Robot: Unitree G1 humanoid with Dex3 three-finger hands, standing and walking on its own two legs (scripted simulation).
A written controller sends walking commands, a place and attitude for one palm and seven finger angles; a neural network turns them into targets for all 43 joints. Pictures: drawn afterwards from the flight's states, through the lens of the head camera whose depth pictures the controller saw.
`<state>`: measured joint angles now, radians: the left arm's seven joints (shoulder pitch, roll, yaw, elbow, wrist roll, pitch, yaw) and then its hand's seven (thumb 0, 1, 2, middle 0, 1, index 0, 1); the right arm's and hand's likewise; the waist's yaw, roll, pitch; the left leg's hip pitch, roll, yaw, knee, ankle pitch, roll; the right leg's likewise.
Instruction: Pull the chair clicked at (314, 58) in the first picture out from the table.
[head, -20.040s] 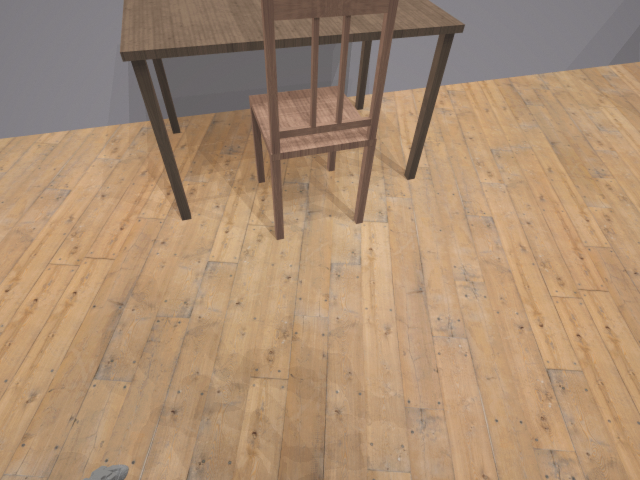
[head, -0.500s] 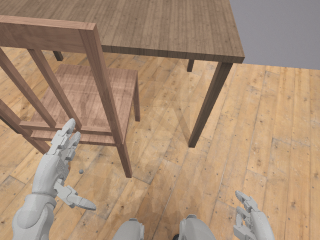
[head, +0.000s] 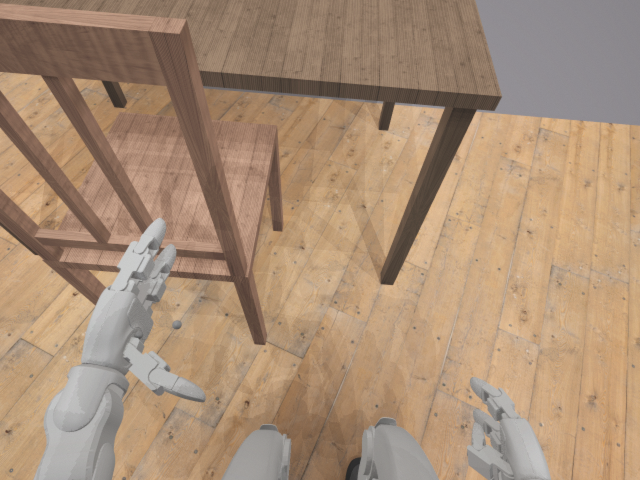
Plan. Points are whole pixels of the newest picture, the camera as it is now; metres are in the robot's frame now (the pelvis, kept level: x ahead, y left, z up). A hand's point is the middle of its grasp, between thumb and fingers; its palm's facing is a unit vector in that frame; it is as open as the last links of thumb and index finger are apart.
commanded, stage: aim the fingers beside a spindle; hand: left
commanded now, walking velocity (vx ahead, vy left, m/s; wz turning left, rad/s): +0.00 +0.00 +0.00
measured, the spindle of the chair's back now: (52, 173) +0.49 +0.40 +0.03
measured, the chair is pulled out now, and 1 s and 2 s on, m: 0.00 0.00 0.00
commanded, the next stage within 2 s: push the fingers through the gap in 1.34 s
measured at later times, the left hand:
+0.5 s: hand (196, 302) +0.32 +0.17 +0.01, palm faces -0.09 -1.00 -0.04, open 16.9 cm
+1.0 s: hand (192, 303) +0.32 +0.17 +0.02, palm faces -0.10 -0.99 -0.03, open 16.9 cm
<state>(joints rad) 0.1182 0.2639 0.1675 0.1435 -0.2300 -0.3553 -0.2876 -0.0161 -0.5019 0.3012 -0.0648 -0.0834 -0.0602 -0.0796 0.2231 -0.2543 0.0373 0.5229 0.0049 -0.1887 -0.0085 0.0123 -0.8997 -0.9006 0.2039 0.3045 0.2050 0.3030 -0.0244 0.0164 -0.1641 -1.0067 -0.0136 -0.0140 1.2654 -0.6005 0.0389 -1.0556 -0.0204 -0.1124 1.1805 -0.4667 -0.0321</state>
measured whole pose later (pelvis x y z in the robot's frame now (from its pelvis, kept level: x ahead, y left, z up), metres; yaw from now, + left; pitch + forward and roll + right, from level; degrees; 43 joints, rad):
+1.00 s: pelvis +0.00 +0.00 -0.01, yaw -1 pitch +22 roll -3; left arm -0.02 0.26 0.17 0.26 -0.21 -0.38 -0.27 -0.02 -0.50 0.30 -0.07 -0.08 -0.06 -0.08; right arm 0.21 -0.25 0.03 0.53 0.00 -0.13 0.00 0.01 -0.90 -0.90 0.20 0.30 0.20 0.30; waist -0.04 0.01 -0.17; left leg -1.08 -0.01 0.00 1.30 -0.61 0.05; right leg -1.13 -0.02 -0.10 1.22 -0.47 -0.03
